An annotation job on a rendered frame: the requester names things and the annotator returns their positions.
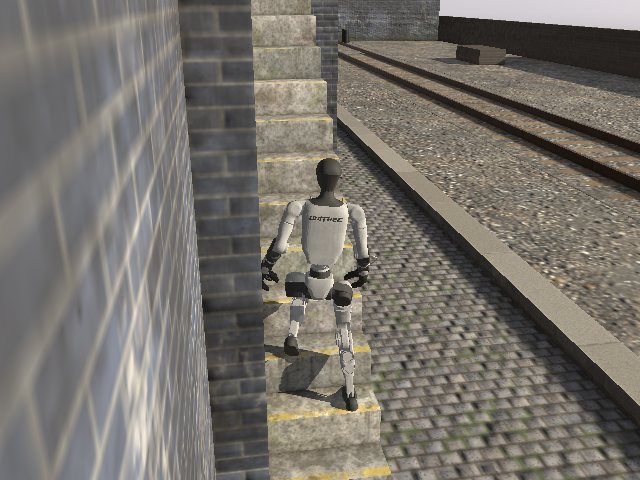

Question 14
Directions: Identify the left robot shin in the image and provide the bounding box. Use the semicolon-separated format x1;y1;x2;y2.
288;297;306;339

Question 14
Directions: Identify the right robot upper arm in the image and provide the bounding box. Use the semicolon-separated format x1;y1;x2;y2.
346;203;369;259

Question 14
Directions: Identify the robot right hand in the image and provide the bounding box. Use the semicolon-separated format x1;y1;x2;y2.
344;269;368;288

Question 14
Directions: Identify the robot left hand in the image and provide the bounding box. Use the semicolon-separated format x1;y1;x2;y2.
262;271;279;291

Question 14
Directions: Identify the left robot foot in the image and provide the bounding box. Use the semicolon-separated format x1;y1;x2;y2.
284;336;300;356

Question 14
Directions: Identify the left robot upper arm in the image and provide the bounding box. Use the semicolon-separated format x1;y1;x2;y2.
272;200;306;254

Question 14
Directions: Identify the right robot forearm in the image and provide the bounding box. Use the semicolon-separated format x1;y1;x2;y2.
356;245;370;276

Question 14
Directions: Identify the left robot forearm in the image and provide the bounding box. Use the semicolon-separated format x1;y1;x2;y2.
261;238;281;274

